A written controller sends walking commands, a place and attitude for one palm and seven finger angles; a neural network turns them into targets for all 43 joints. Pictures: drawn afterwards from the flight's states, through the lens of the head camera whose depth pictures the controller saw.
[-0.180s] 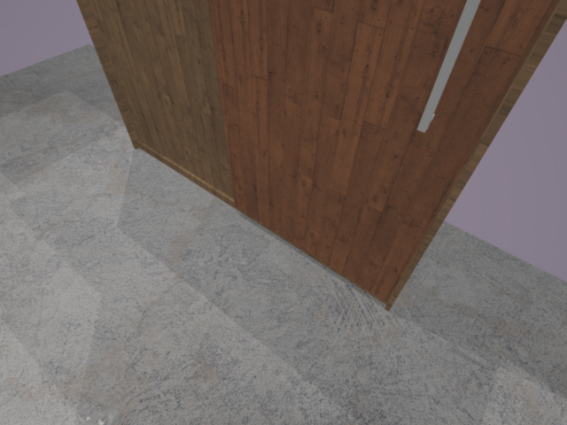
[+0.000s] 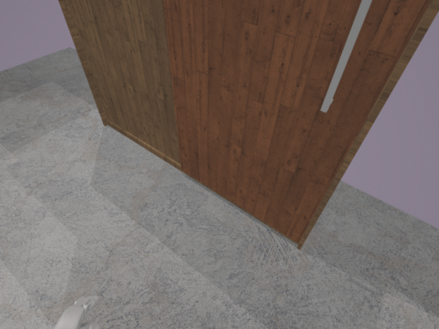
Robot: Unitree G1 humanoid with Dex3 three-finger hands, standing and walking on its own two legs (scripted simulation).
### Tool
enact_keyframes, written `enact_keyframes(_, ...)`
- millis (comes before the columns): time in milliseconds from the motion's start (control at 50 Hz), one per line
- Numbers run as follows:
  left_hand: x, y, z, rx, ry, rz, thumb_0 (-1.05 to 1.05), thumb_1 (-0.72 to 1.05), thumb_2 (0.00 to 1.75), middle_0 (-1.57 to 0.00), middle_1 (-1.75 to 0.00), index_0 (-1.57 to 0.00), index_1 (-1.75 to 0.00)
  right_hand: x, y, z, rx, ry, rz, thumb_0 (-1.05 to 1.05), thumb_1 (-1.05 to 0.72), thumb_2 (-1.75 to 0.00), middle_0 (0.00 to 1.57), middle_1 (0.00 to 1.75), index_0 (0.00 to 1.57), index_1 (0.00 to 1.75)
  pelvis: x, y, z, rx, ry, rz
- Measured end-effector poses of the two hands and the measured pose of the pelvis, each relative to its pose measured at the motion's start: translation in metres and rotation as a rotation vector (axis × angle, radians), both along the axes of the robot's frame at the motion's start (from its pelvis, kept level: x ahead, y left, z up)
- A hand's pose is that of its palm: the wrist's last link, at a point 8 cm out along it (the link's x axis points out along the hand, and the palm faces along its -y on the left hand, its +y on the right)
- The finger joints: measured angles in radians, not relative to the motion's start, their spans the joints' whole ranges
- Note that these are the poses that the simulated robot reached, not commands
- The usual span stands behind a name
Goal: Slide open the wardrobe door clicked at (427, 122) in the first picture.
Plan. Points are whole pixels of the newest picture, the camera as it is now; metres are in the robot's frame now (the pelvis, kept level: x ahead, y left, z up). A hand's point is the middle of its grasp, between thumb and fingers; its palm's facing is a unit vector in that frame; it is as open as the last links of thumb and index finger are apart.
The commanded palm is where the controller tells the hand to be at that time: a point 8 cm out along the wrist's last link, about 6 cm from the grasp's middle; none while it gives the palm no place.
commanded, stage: stand and wait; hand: right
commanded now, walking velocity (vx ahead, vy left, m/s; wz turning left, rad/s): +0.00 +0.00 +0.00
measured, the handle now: (346, 57) +0.70 -0.27 +0.19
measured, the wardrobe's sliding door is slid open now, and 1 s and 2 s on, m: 0.00 0.00 0.00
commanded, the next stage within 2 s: look at it before walking up in 0.86 s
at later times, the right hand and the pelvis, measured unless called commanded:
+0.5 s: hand out of the picture +0.05 -0.21 -0.15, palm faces -0.03 +0.94 -0.34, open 7.4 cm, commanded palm none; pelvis -0.02 +0.03 +0.01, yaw +0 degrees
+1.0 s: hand out of the picture +0.05 -0.22 -0.15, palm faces -0.04 +0.94 -0.33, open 7.4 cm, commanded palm none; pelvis -0.03 +0.03 +0.01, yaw +0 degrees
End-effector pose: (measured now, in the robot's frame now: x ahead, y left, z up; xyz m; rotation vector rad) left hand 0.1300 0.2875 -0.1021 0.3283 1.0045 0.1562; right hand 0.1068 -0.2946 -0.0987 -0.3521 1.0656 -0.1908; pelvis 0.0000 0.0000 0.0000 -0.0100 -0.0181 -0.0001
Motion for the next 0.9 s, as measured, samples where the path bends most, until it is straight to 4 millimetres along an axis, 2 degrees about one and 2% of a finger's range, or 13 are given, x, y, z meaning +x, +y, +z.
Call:
enact_keyframes(80, 0.0, 0.003, 0.001, -0.007, 0.002, -0.007, 0.0, 0.91, 0.89, -0.21, -0.3, -0.2, -0.3, -0.004, 0.01, 0.0, 0.014, 0.003, 0.0, 0.01, -0.9, -0.9, 0.2, 0.3, 0.2, 0.3, -0.003, 0.006, 0.002, -0.002, -0.003, -0.002)
enact_keyframes(160, -0.01, 0.008, -0.002, -0.011, 0.033, -0.003, 0.0, 0.91, 0.89, -0.21, -0.3, -0.2, -0.3, -0.015, 0.019, -0.003, 0.025, 0.029, -0.006, 0.01, -0.9, -0.9, 0.2, 0.3, 0.2, 0.3, -0.005, 0.012, 0.003, -0.002, -0.005, -0.004)
enact_keyframes(360, -0.056, 0.024, -0.013, -0.013, 0.16, 0.036, 0.01, 0.91, 0.89, -0.21, -0.3, -0.2, -0.3, -0.051, 0.032, -0.011, 0.035, 0.121, -0.033, 0.01, -0.9, -0.9, 0.2, 0.3, 0.2, 0.3, -0.014, 0.025, 0.006, 0.001, -0.01, -0.004)
enact_keyframes(460, -0.076, 0.03, -0.016, -0.012, 0.203, 0.057, 0.01, 0.91, 0.89, -0.21, -0.3, -0.2, -0.3, -0.063, 0.035, -0.012, 0.033, 0.144, -0.043, 0.01, -0.9, -0.9, 0.2, 0.3, 0.2, 0.3, -0.018, 0.029, 0.007, 0.002, -0.015, -0.003)
enact_keyframes(600, -0.092, 0.035, -0.016, -0.012, 0.217, 0.076, 0.01, 0.91, 0.89, -0.21, -0.3, -0.2, -0.3, -0.066, 0.036, -0.01, 0.029, 0.137, -0.042, 0.01, -0.9, -0.9, 0.2, 0.3, 0.2, 0.3, -0.025, 0.032, 0.007, 0.004, -0.024, 0.002)
enact_keyframes(900, -0.105, 0.031, -0.013, -0.01, 0.224, 0.08, 0.0, 0.91, 0.89, -0.21, -0.3, -0.2, -0.3, -0.063, 0.033, -0.009, 0.033, 0.117, -0.027, 0.01, -0.9, -0.9, 0.2, 0.3, 0.2, 0.3, -0.033, 0.028, 0.009, 0.007, -0.016, 0.005)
